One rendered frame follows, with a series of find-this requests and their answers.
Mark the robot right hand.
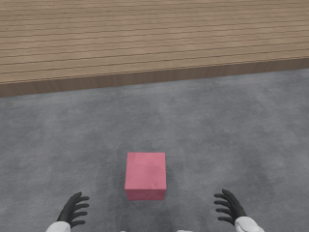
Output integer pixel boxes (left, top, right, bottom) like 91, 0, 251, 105
213, 189, 247, 226

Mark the right robot forearm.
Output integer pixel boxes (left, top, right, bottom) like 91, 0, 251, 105
235, 217, 265, 232

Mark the robot left hand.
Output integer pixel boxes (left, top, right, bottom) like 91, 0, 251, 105
56, 191, 90, 229

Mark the left robot forearm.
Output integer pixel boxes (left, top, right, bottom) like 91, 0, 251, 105
46, 221, 70, 232

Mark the carton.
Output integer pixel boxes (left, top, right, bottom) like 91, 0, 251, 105
125, 152, 167, 201

